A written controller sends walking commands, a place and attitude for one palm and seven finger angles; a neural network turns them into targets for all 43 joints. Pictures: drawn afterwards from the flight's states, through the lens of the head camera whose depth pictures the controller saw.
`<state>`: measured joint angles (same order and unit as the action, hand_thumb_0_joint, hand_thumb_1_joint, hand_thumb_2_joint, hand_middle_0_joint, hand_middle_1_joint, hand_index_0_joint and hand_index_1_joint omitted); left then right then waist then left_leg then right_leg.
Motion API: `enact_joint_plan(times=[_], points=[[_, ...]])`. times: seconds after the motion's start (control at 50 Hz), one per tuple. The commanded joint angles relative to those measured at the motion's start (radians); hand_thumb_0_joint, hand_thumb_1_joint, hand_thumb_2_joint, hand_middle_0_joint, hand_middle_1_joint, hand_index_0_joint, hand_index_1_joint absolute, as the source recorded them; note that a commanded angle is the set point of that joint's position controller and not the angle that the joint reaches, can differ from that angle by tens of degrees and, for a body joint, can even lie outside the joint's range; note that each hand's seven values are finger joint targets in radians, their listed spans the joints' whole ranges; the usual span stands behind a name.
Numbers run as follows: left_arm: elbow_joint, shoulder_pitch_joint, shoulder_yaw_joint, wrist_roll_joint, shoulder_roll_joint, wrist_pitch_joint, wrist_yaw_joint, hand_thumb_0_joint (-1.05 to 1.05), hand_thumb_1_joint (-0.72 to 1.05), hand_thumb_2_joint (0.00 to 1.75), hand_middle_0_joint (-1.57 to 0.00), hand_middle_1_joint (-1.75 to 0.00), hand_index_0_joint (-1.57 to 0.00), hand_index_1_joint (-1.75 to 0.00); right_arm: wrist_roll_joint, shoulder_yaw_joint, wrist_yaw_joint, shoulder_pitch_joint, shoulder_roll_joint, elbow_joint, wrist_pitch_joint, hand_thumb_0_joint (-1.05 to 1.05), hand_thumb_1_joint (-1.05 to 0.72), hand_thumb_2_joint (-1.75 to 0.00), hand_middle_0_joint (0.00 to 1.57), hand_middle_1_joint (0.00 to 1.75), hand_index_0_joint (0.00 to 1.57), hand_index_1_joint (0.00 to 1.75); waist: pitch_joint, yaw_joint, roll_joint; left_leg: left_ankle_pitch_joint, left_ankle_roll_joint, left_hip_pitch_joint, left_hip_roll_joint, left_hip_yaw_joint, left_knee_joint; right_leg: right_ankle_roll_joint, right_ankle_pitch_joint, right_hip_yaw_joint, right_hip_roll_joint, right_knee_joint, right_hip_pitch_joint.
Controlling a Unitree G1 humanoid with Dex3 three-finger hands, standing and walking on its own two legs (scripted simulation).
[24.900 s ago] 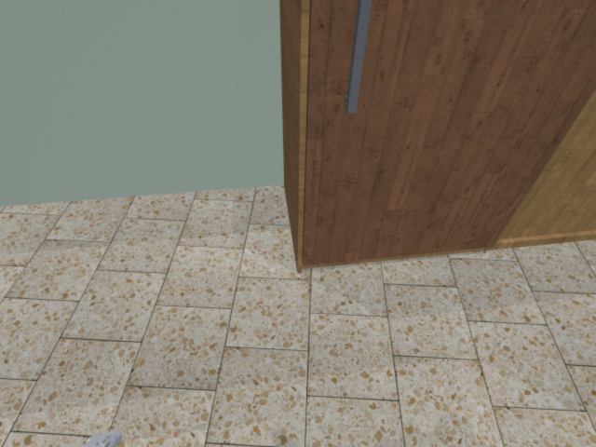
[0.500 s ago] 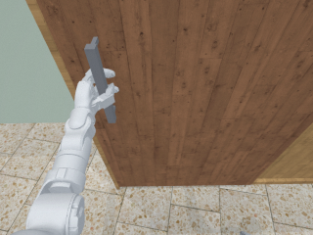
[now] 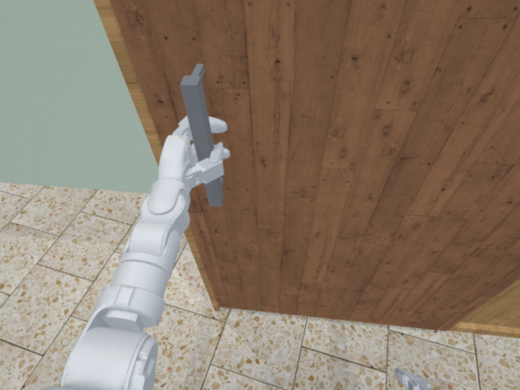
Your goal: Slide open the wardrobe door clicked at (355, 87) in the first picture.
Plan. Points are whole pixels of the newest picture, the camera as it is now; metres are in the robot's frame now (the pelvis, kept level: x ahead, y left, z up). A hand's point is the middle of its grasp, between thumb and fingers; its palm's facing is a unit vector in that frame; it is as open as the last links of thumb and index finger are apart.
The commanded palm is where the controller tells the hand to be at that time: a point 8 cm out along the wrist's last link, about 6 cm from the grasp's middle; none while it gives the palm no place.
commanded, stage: tug the door sideways, standing still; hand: left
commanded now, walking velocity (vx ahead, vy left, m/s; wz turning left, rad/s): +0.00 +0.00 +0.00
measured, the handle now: (208, 144) +0.47 +0.10 +0.13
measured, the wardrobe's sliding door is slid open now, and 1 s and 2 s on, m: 0.00 0.03 0.22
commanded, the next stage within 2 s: step sideways, sliding the door along in 0.58 s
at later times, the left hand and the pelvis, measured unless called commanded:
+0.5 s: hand (228, 165) +0.41 +0.06 +0.14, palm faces -0.06 -1.00 -0.03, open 5.8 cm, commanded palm +0.39 +0.06 +0.14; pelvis -0.02 +0.01 -0.01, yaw +1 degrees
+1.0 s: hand (237, 166) +0.42 +0.05 +0.13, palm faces -0.05 -0.99 -0.11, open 5.9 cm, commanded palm +0.40 +0.08 +0.14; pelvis -0.04 -0.02 -0.01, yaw -3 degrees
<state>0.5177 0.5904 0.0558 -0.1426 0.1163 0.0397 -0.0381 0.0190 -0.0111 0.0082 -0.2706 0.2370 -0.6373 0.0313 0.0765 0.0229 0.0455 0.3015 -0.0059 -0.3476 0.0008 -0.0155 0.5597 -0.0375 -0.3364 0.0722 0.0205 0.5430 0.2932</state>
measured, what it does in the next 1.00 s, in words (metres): lifts its right foot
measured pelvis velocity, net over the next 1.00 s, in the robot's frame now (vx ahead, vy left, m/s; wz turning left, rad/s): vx -0.04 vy -0.02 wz -0.06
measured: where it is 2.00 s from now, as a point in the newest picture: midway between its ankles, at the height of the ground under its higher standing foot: outside the picture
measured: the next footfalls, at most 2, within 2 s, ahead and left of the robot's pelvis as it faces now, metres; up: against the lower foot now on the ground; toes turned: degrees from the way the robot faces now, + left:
right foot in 1.06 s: +0.04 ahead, -0.17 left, +0.00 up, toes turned -5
left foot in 1.26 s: +0.03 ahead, +0.05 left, +0.00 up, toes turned +8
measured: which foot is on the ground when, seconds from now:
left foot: down 0.00-1.00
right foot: down 0.00-0.82, up 0.84-1.00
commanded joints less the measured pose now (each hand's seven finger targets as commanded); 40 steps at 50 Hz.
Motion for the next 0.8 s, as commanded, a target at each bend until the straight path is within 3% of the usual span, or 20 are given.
enact_joint_plan(times=[0.0, 0.02, 0.04, 0.08, 0.14, 0.18, 0.24, 0.28, 0.32, 0.34, 0.38, 0.46, 0.58, 0.64, 0.66, 0.68, 0.7, 0.74, 0.76, 0.78], points=[[-0.21, 0.517, -0.171, 0.003, -0.095, -0.127, 0.055, 0.0, 0.9, 0.9, -0.45, -1.4, -0.45, -1.4, 0.0, -0.032, 0.007, -0.003, 0.109, 0.093, -0.051, 0.0, -0.9, -0.9, 0.2, 0.3, 0.2, 0.3, 0.302, 0.088, -0.074, -0.518, -0.037, 0.316, 0.0, -0.023, 0.032, 0.018, 0.522, -0.014, 0.015, -0.028, 0.035], [-0.19, 0.517, -0.179, -0.001, -0.106, -0.131, 0.059, 0.0, 0.9, 0.9, -0.45, -1.4, -0.45, -1.4, -0.002, -0.029, 0.006, -0.005, 0.111, 0.092, -0.055, 0.0, -0.9, -0.9, 0.2, 0.3, 0.2, 0.3, 0.299, 0.087, -0.08, -0.523, -0.04, 0.3, 0.006, -0.019, 0.036, 0.018, 0.552, -0.017, 0.015, -0.024, 0.025], [-0.185, 0.517, -0.187, 0.0, -0.117, -0.133, 0.061, 0.0, 0.9, 0.9, -0.45, -1.4, -0.45, -1.4, -0.003, -0.029, 0.005, -0.016, 0.11, 0.088, -0.058, 0.0, -0.9, -0.9, 0.2, 0.3, 0.2, 0.3, 0.31, 0.086, -0.058, -0.609, -0.043, 0.307, 0.006, -0.016, 0.051, 0.019, 0.624, -0.018, 0.011, -0.009, 0.013], [-0.211, 0.535, -0.204, 0.002, -0.118, -0.134, 0.068, 0.0, 0.9, 0.9, -0.45, -1.4, -0.45, -1.4, -0.005, -0.034, 0.0, -0.037, 0.116, 0.082, -0.057, 0.0, -0.9, -0.9, 0.2, 0.3, 0.2, 0.3, 0.391, 0.082, -0.052, -0.75, -0.045, 0.343, 0.005, -0.026, 0.08, 0.025, 0.713, -0.017, 0.005, 0.023, -0.006], [-0.197, 0.586, -0.233, 0.001, -0.152, -0.14, 0.07, 0.0, 0.9, 0.9, -0.45, -1.4, -0.45, -1.4, -0.002, -0.032, -0.007, -0.022, 0.109, 0.081, -0.068, 0.0, -0.9, -0.9, 0.2, 0.3, 0.2, 0.3, 0.393, 0.09, -0.037, -0.646, -0.035, 0.357, 0.001, -0.04, 0.07, 0.023, 0.593, -0.01, 0.014, 0.013, 0.052], [-0.167, 0.596, -0.262, 0.0, -0.189, -0.153, 0.06, 0.0, 0.9, 0.9, -0.45, -1.4, -0.45, -1.4, -0.003, -0.03, -0.009, -0.024, 0.106, 0.076, -0.075, 0.0, -0.9, -0.9, 0.2, 0.3, 0.2, 0.3, 0.356, 0.101, -0.064, -0.587, -0.035, 0.335, -0.001, -0.047, 0.063, 0.02, 0.535, -0.005, 0.015, 0.005, 0.065], [-0.159, 0.618, -0.261, 0.003, -0.19, -0.164, 0.052, 0.0, 0.9, 0.9, -0.45, -1.4, -0.45, -1.4, -0.004, -0.03, -0.015, -0.036, 0.108, 0.064, -0.087, 0.0, -0.9, -0.9, 0.2, 0.3, 0.2, 0.3, 0.373, 0.1, -0.038, -0.612, -0.035, 0.338, 0.003, -0.043, 0.076, 0.02, 0.568, -0.009, 0.015, 0.017, 0.077], [-0.121, 0.614, -0.265, 0.007, -0.192, -0.165, 0.047, 0.0, 0.9, 0.9, -0.45, -1.4, -0.45, -1.4, -0.005, -0.032, -0.017, -0.048, 0.112, 0.055, -0.085, 0.0, -0.9, -0.9, 0.2, 0.3, 0.2, 0.3, 0.381, 0.099, -0.064, -0.617, -0.032, 0.331, 0.0, -0.053, 0.077, 0.019, 0.551, -0.004, 0.015, 0.023, 0.073], [-0.132, 0.65, -0.266, 0.006, -0.196, -0.171, 0.043, 0.0, 0.9, 0.9, -0.45, -1.4, -0.45, -1.4, -0.004, -0.033, -0.02, -0.042, 0.11, 0.055, -0.092, 0.0, -0.9, -0.9, 0.2, 0.3, 0.2, 0.3, 0.393, 0.101, -0.037, -0.593, -0.028, 0.338, 0.0, -0.053, 0.077, 0.019, 0.53, -0.005, 0.018, 0.025, 0.093], [-0.115, 0.661, -0.266, 0.007, -0.197, -0.173, 0.039, 0.0, 0.9, 0.9, -0.45, -1.4, -0.45, -1.4, -0.003, -0.033, -0.021, -0.044, 0.109, 0.049, -0.094, 0.0, -0.9, -0.9, 0.2, 0.3, 0.2, 0.3, 0.384, 0.103, -0.024, -0.579, -0.025, 0.339, -0.002, -0.055, 0.076, 0.017, 0.507, -0.005, 0.019, 0.024, 0.108], [-0.081, 0.656, -0.269, 0.007, -0.207, -0.176, 0.032, 0.0, 0.9, 0.9, -0.45, -1.4, -0.45, -1.4, -0.007, -0.032, -0.023, -0.054, 0.112, 0.044, -0.096, 0.0, -0.9, -0.9, 0.2, 0.3, 0.2, 0.3, 0.375, 0.104, -0.061, -0.554, -0.026, 0.317, -0.002, -0.059, 0.073, 0.017, 0.488, 0.0, 0.019, 0.023, 0.103], [-0.064, 0.697, -0.268, 0.009, -0.217, -0.184, 0.016, 0.0, 0.9, 0.9, -0.45, -1.4, -0.45, -1.4, -0.006, -0.031, -0.027, -0.056, 0.111, 0.04, -0.105, 0.0, -0.9, -0.9, 0.2, 0.3, 0.2, 0.3, 0.369, 0.105, -0.038, -0.511, -0.021, 0.305, 0.001, -0.059, 0.072, 0.015, 0.457, 0.0, 0.023, 0.028, 0.126], [-0.01, 0.733, -0.279, 0.012, -0.237, -0.198, -0.006, 0.0, 0.9, 0.9, -0.45, -1.4, -0.45, -1.4, -0.007, -0.031, -0.031, -0.064, 0.11, 0.03, -0.112, 0.0, -0.9, -0.9, 0.2, 0.3, 0.2, 0.3, 0.345, 0.115, -0.06, -0.452, -0.02, 0.277, 0.0, -0.059, 0.07, 0.014, 0.417, -0.001, 0.022, 0.026, 0.139], [0.003, 0.751, -0.286, 0.016, -0.254, -0.202, -0.017, 0.0, 0.9, 0.9, -0.45, -1.4, -0.45, -1.4, -0.007, -0.031, -0.034, -0.063, 0.106, 0.028, -0.117, 0.0, -0.9, -0.9, 0.2, 0.3, 0.2, 0.3, 0.339, 0.117, -0.027, -0.428, -0.016, 0.274, 0.0, -0.055, 0.073, 0.012, 0.398, -0.003, 0.024, 0.033, 0.162], [0.02, 0.818, -0.262, 0.018, -0.226, -0.205, -0.027, 0.0, 0.9, 0.9, -0.45, -1.4, -0.45, -1.4, -0.008, -0.03, -0.031, -0.072, 0.11, 0.017, -0.116, 0.0, -0.9, -0.9, 0.2, 0.3, 0.2, 0.3, 0.337, 0.129, -0.036, -0.401, -0.015, 0.27, 0.0, -0.059, 0.072, 0.013, 0.379, -0.002, 0.025, 0.029, 0.174], [-0.022, 0.872, 0.034, 0.08, 0.261, -0.253, -0.054, 0.0, 0.9, 0.9, -0.45, -1.4, -0.45, -1.4, 0.016, -0.027, 0.024, -0.065, 0.148, 0.04, -0.099, 0.0, -0.9, -0.9, 0.2, 0.3, 0.2, 0.3, 0.361, 0.048, -0.05, -0.328, -0.052, 0.22, -0.053, -0.053, 0.028, 0.027, 0.308, -0.052, -0.042, -0.006, 0.036], [0.007, 0.849, -0.065, 0.068, 0.135, -0.262, -0.04, 0.0, 0.9, 0.9, -0.45, -1.4, -0.45, -1.4, 0.016, -0.026, 0.046, -0.015, 0.126, 0.03, -0.085, 0.0, -0.9, -0.9, 0.2, 0.3, 0.2, 0.3, 0.344, 0.062, -0.081, -0.289, -0.059, 0.2, -0.058, -0.04, 0.012, 0.034, 0.307, -0.049, -0.042, -0.02, -0.006], [0.02, 0.783, -0.12, 0.052, 0.035, -0.257, -0.024, 0.0, 0.9, 0.9, -0.45, -1.4, -0.45, -1.4, 0.019, -0.019, 0.068, -0.002, 0.101, 0.048, -0.081, 0.0, -0.9, -0.9, 0.2, 0.3, 0.2, 0.3, 0.322, 0.067, -0.037, -0.265, -0.073, 0.234, -0.107, -0.054, 0.008, 0.038, 0.268, -0.033, -0.037, 0.045, -0.006], [0.017, 0.78, -0.116, 0.044, 0.044, -0.258, -0.018, 0.0, 0.9, 0.9, -0.45, -1.4, -0.45, -1.4, 0.016, -0.025, 0.081, 0.003, 0.11, 0.048, -0.08, 0.0, -0.9, -0.9, 0.2, 0.3, 0.2, 0.3, 0.321, 0.07, 0.008, -0.27, -0.099, 0.279, -0.16, -0.123, -0.004, 0.036, 0.211, -0.029, -0.021, 0.118, 0.032], [0.032, 0.788, -0.13, 0.035, 0.032, -0.257, -0.011, 0.0, 0.9, 0.9, -0.45, -1.4, -0.45, -1.4, 0.016, -0.027, 0.092, 0.009, 0.116, 0.051, -0.08, 0.0, -0.9, -0.9, 0.2, 0.3, 0.2, 0.3, 0.3, 0.076, 0.068, -0.284, -0.138, 0.329, -0.231, -0.239, -0.034, 0.032, 0.134, -0.025, 0.0, 0.214, 0.112]])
